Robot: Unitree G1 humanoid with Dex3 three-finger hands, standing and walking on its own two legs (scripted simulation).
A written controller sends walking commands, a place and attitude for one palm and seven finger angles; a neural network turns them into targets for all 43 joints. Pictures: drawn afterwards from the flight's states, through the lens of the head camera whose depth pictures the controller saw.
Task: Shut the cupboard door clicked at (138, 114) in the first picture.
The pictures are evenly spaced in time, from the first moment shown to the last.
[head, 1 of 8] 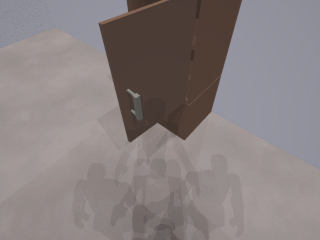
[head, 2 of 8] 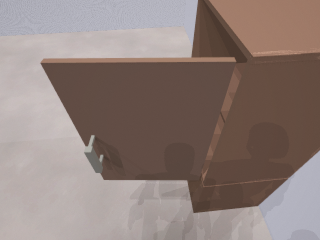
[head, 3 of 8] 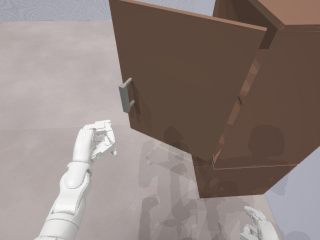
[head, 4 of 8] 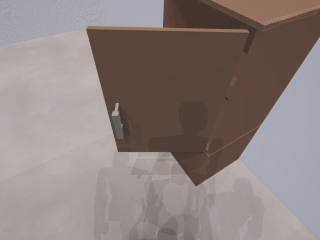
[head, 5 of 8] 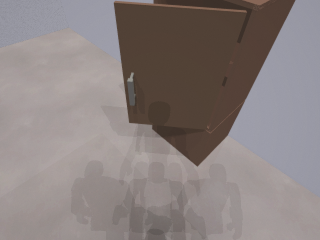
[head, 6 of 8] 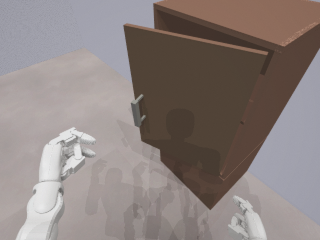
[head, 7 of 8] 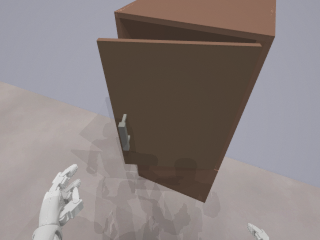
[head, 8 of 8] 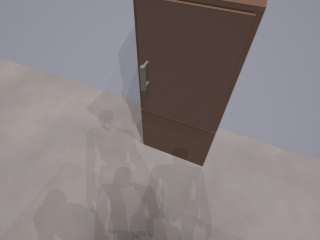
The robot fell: no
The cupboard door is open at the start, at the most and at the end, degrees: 84 84 0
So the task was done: yes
